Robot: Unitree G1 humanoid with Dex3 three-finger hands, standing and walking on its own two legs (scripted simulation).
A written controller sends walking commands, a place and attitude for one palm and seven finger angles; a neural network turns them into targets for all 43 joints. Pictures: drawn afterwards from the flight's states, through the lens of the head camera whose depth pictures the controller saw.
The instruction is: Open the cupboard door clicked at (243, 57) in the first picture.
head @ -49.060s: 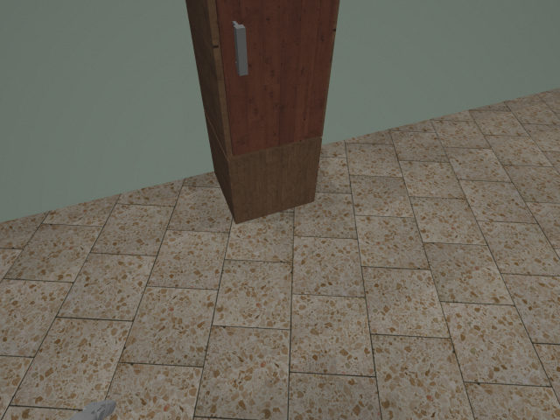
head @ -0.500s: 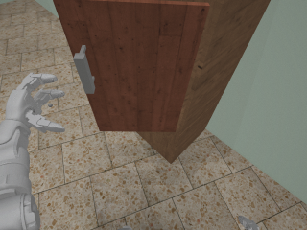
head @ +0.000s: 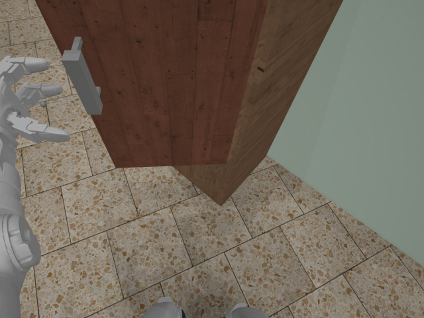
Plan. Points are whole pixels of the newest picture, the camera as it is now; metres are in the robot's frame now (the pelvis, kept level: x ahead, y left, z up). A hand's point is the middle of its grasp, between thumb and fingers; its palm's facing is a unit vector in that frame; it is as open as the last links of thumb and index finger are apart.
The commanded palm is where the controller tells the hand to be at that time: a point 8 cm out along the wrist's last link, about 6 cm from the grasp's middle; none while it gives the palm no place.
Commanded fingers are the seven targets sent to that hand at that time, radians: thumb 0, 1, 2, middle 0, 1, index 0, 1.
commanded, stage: move the hooked fingers beside the handle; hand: left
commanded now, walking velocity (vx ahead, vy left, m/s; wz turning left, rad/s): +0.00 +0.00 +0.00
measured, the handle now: (86, 77) +0.55 +0.23 +0.10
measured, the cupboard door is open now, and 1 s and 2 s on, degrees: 46 46 46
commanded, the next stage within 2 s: slide the fingers in behind the handle in 0.98 s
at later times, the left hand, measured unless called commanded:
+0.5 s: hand (36, 103) +0.48 +0.30 +0.10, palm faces +0.06 -1.00 +0.04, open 13.9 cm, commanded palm +0.46 +0.34 +0.10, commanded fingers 0.00 -0.50 0.30 -0.30 -1.20 -0.30 -1.20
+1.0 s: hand (39, 101) +0.48 +0.29 +0.10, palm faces +0.06 -1.00 +0.02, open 14.0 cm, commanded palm +0.46 +0.34 +0.10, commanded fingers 0.00 -0.50 0.30 -0.30 -1.20 -0.30 -1.20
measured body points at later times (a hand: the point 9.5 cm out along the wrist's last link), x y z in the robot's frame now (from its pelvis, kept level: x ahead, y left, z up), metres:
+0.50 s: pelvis +0.02 +0.00 -0.01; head +0.13 +0.02 +0.43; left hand +0.47 +0.35 +0.10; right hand +0.02 -0.29 -0.10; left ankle +0.03 +0.07 -0.70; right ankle -0.01 -0.12 -0.70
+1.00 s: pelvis +0.01 +0.01 -0.01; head +0.11 +0.04 +0.43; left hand +0.47 +0.34 +0.10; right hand +0.03 -0.27 -0.11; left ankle +0.03 +0.07 -0.70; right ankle -0.01 -0.12 -0.70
